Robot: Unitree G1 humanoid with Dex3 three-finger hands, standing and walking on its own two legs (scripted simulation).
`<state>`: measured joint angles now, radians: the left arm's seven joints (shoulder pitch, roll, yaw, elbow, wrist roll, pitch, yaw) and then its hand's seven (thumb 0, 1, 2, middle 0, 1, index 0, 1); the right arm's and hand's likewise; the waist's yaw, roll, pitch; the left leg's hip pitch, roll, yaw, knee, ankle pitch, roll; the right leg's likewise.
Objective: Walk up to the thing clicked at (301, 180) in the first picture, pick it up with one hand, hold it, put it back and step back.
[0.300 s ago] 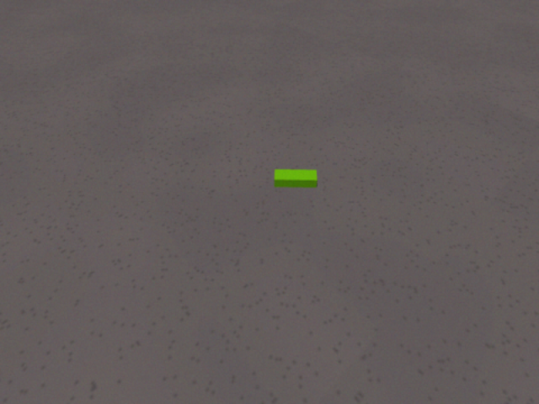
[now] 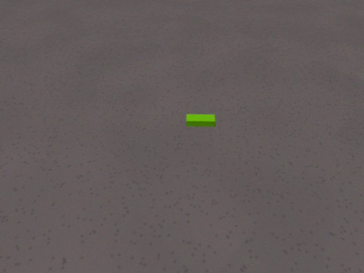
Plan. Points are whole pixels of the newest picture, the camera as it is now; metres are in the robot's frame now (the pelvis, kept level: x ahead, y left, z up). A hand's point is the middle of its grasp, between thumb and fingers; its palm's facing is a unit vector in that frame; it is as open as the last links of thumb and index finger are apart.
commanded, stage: stand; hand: left
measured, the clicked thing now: (200, 120) +1.35 -0.05 -0.76
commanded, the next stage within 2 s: walk up in 0.82 s
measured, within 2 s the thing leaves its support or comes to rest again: neither
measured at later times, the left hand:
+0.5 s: hand out of the picture +0.08 +0.25 -0.16, palm faces -0.03 -0.94 -0.34, open 7.4 cm
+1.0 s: hand out of the picture +0.10 +0.26 -0.15, palm faces -0.06 -0.93 -0.36, open 7.4 cm
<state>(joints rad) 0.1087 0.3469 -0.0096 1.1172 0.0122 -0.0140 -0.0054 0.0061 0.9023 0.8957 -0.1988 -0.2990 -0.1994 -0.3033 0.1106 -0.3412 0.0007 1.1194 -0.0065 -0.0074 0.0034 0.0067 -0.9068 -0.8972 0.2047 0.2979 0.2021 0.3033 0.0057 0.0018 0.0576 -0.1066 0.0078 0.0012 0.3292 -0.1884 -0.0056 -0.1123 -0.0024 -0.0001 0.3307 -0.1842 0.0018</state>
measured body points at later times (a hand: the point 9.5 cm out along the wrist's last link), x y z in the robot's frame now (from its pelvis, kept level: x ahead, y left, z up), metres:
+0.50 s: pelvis +0.00 +0.00 +0.00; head +0.01 +0.00 +0.45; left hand +0.08 +0.30 -0.13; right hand +0.08 -0.30 -0.13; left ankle +0.00 +0.12 -0.75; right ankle +0.00 -0.12 -0.75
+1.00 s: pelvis +0.02 -0.02 +0.00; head +0.03 -0.02 +0.45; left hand +0.10 +0.31 -0.12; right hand +0.06 -0.34 -0.12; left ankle -0.01 +0.12 -0.75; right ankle +0.04 -0.16 -0.71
